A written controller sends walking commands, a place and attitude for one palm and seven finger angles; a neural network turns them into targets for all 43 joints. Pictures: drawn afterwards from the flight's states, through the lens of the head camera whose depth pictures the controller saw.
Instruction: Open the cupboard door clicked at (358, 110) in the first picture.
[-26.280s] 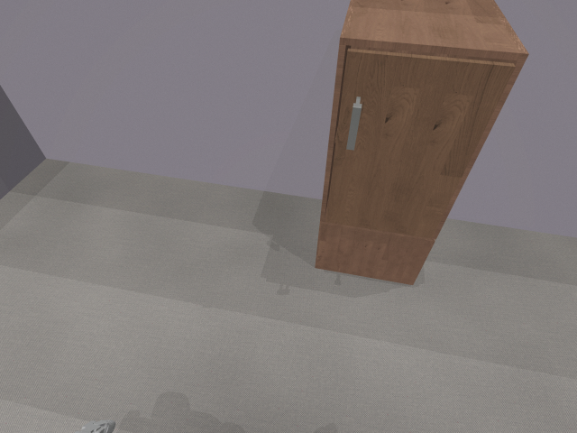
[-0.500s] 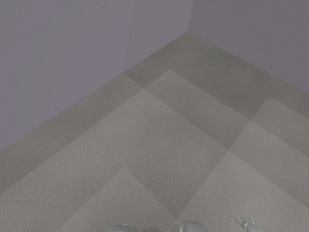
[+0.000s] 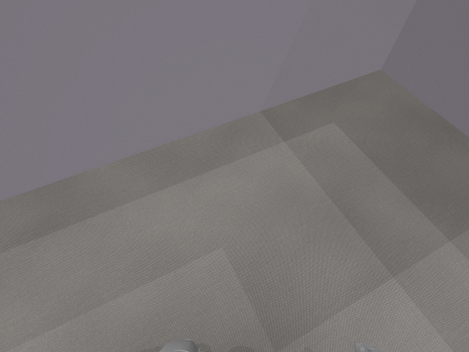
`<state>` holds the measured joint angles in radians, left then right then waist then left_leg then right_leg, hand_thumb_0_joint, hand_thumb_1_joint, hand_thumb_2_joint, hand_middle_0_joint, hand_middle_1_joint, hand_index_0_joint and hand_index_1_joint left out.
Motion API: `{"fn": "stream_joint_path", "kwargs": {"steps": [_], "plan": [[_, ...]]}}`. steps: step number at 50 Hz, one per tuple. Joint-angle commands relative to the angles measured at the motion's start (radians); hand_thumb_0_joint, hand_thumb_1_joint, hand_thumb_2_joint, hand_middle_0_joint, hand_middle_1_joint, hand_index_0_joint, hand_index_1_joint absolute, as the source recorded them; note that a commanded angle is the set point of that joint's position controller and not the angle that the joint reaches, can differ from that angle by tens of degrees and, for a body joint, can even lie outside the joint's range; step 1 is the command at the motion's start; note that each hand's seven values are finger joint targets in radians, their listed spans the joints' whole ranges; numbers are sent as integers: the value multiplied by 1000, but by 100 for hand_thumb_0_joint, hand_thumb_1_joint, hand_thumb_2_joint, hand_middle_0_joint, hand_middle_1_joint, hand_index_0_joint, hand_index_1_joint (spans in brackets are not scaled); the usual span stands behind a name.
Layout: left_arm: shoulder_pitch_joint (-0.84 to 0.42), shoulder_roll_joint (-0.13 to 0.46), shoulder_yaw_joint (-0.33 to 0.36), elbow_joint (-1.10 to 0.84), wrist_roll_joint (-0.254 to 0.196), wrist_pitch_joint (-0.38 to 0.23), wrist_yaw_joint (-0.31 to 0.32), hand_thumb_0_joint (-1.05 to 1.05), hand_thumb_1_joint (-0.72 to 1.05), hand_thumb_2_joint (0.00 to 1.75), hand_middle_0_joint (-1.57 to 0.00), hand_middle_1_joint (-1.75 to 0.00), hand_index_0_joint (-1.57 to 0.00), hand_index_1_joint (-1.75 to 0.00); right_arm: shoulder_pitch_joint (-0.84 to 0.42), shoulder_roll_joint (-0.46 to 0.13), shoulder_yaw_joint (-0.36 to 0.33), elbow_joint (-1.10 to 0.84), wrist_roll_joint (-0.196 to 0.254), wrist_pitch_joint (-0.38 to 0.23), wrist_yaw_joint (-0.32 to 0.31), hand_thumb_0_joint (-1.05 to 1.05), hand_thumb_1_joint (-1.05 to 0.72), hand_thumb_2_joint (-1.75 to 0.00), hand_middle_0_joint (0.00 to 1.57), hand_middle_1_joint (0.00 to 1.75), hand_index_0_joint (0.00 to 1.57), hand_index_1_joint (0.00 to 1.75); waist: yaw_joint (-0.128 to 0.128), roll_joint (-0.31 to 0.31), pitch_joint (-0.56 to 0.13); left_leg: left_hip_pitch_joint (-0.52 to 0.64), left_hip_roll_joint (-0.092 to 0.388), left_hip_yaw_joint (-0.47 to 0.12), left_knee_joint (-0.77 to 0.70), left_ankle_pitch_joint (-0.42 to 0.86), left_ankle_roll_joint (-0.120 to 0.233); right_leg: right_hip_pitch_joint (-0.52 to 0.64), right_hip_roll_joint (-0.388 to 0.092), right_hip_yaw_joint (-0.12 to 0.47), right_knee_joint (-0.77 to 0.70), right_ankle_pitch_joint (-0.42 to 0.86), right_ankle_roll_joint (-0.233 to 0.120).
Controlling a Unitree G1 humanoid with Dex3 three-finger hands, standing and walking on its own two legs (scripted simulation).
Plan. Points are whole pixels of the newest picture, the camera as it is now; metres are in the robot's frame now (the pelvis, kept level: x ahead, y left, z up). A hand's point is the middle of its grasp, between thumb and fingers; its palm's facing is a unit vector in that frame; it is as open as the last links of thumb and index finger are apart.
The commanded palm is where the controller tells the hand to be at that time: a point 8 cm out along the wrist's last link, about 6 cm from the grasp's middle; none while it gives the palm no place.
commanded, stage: turn to face it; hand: left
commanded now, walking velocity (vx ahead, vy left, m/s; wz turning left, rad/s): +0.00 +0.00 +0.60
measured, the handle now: out of the picture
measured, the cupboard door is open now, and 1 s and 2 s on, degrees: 49 49 49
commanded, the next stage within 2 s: none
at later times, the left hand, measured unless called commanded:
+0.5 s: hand out of the picture +0.06 +0.17 -0.14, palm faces +0.27 -0.92 -0.30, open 7.4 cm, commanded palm none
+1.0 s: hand out of the picture -0.03 +0.19 -0.16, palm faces +0.58 -0.77 -0.27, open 7.4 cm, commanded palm none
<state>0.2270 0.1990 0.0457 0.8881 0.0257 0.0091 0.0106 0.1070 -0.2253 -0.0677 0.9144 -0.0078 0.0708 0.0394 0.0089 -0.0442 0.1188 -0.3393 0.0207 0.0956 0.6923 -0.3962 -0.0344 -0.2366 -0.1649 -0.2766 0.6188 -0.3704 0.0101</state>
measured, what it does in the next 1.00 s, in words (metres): steps on the spot, turning left: left foot, then right foot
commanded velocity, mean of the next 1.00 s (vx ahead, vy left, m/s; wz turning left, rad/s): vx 0.00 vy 0.00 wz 0.60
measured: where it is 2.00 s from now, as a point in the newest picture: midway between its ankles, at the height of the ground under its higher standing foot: outside the picture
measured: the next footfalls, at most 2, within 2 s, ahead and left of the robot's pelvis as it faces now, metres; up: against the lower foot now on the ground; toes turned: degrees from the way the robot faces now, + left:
left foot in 0.02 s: +0.04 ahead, +0.12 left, +0.00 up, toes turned +7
right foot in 0.38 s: +0.07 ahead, -0.15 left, +0.00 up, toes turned +9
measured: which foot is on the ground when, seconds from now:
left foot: up 0.00-0.00, down 0.02-0.38, up 0.40-0.74, down 0.76-1.00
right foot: down 0.00-0.02, up 0.04-0.36, down 0.38-0.76, up 0.78-1.00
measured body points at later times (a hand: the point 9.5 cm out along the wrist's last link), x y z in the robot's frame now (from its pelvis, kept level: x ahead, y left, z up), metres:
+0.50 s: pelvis +0.02 -0.05 +0.00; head +0.08 -0.07 +0.45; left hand +0.05 +0.22 -0.12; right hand +0.16 -0.29 -0.16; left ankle -0.04 +0.08 -0.65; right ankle +0.03 -0.16 -0.73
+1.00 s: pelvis +0.03 -0.04 +0.01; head +0.07 +0.00 +0.45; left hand -0.06 +0.23 -0.14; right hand +0.26 -0.19 -0.13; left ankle -0.02 +0.06 -0.73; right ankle +0.10 -0.18 -0.67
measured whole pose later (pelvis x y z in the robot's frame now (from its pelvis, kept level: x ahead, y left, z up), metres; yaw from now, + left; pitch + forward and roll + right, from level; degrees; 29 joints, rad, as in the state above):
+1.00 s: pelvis +0.03 -0.04 +0.01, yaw +35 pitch +1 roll +0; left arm 0.17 0.26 0.07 0.89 0.02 0.06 0.00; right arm 0.13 -0.22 -0.05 0.90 -0.02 0.04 0.01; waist 0.01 -0.01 0.10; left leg -0.30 -0.01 -0.02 0.52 -0.24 0.02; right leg -0.47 -0.09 -0.02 1.01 -0.44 0.08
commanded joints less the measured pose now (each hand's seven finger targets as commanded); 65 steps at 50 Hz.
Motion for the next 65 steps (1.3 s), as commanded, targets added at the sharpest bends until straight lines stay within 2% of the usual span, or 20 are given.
{"fn": "stream_joint_path", "kwargs": {"steps": [1,2,4,8,16,17,19,20,24,32,36,37,38,39,45,54,55,57,61,65], "plan": [[-2,134,52,-96,-18,-8,0,0,90,90,-20,-30,-20,-30,156,-250,-62,-55,-19,-48,-17,0,-90,-90,20,30,20,30,-94,323,-245,410,332,-445,-293,645,188,-316,-7,55,357,-139,76],[-82,124,37,-140,-7,4,6,0,90,90,-20,-30,-20,-30,221,-294,-68,-32,-17,-38,-26,0,-90,-90,20,30,20,30,-124,299,-223,343,430,-508,-318,709,287,-379,29,174,482,-320,69],[-126,129,47,-116,-7,15,12,0,90,90,-20,-30,-20,-30,158,-243,-56,-46,-18,-45,-51,0,-90,-90,20,30,20,30,-92,309,-185,236,327,-446,-331,570,249,-398,32,273,575,-195,65],[-56,119,49,-65,-7,18,-4,0,90,90,-20,-30,-20,-30,59,-195,-37,-73,-18,-60,-53,0,-90,-90,20,30,20,30,-23,179,-179,184,215,-311,-334,520,192,-316,59,272,485,-50,72],[-4,116,41,-72,-16,5,1,0,90,90,-20,-30,-20,-30,20,-213,-55,-79,-18,-40,-44,0,-90,-90,20,30,20,30,5,203,-181,50,162,-369,-253,460,162,-9,155,216,5,27,57],[50,132,48,-61,-16,-3,5,0,90,90,-20,-30,-20,-30,-7,-198,-53,-90,-12,-38,-43,0,-90,-90,20,30,20,30,36,174,-190,-29,125,-357,-200,383,129,113,137,220,-141,124,52],[88,287,75,-60,9,-18,21,0,90,90,-20,-30,-20,-30,-5,-90,-37,-127,0,-41,-30,0,-90,-90,20,30,20,30,64,-294,-181,-304,-108,-107,224,-202,-7,253,-302,638,-352,266,-114],[66,266,63,-66,0,-18,25,0,90,90,-20,-30,-20,-30,-12,-134,-44,-118,-10,-34,-29,0,-90,-90,20,30,20,30,52,-231,-165,-276,-46,-169,434,-216,6,138,-334,599,-329,329,-172],[-59,159,34,-96,-6,-20,27,0,90,90,-20,-30,-20,-30,13,-88,-33,-65,-9,-11,-12,0,-90,-90,20,30,20,30,-27,-167,-113,-259,6,-117,545,-23,-27,96,-154,284,-250,550,-110],[71,209,60,-43,3,-21,24,0,90,90,-20,-30,-20,-30,-80,-51,-8,-79,-1,-23,-6,0,-90,-90,20,30,20,30,41,-156,-142,-142,-9,3,103,-58,-15,250,-196,182,-161,779,-114],[39,223,69,-41,-4,-19,14,0,90,90,-20,-30,-20,-30,14,-88,-17,-68,-6,-35,-10,0,-90,-90,20,30,20,30,-21,-110,-178,95,-30,25,-168,107,19,137,-191,110,4,706,-55],[25,209,69,-57,-13,-16,10,0,90,90,-20,-30,-20,-30,102,-152,-35,-51,-13,-45,-12,0,-90,-90,20,30,20,30,-75,16,-242,299,60,-78,-255,346,64,-17,-153,70,185,535,-4],[-6,131,47,-104,-21,-12,-1,0,90,90,-20,-30,-20,-30,184,-280,-67,-39,-21,-51,-20,0,-90,-90,20,30,20,30,-117,358,-269,459,365,-495,-282,784,231,-334,14,67,441,-215,75],[-71,143,37,-141,-8,4,10,0,90,90,-20,-30,-20,-30,233,-308,-66,-21,-12,-38,-26,0,-90,-90,20,30,20,30,-129,270,-259,390,436,-502,-286,798,305,-362,31,201,526,-330,60],[-43,128,49,-63,-7,23,-3,0,90,90,-20,-30,-20,-30,38,-205,-33,-77,-18,-56,-52,0,-90,-90,20,30,20,30,-19,167,-153,159,216,-314,-346,491,195,-303,55,270,504,-54,72],[2,120,43,-79,-14,5,0,0,90,90,-20,-30,-20,-30,3,-211,-56,-87,-18,-38,-43,0,-90,-90,20,30,20,30,7,207,-181,35,143,-387,-256,410,160,6,158,212,-9,37,56],[47,140,50,-72,-14,-3,5,0,90,90,-20,-30,-20,-30,-11,-195,-55,-95,-11,-37,-41,0,-90,-90,20,30,20,30,33,173,-188,-40,111,-374,-200,351,128,123,136,224,-145,124,50],[88,288,75,-70,10,-19,21,0,90,90,-20,-30,-20,-30,-12,-90,-39,-130,-1,-41,-30,0,-90,-90,20,30,20,30,64,-275,-181,-310,-114,-122,229,-202,-6,261,-308,645,-355,253,-115],[-74,170,38,-103,-5,-15,28,0,90,90,-20,-30,-20,-30,16,-106,-42,-71,-8,-12,-15,0,-90,-90,20,30,20,30,-31,-169,-111,-262,6,-144,581,-41,-18,67,-183,347,-274,438,-128],[-16,184,45,-86,-1,-21,26,0,90,90,-20,-30,-20,-30,-24,-66,-21,-67,-5,-14,-6,0,-90,-90,20,30,20,30,2,-139,-136,-198,3,-52,317,-42,-34,163,-163,213,-222,606,-108]]}}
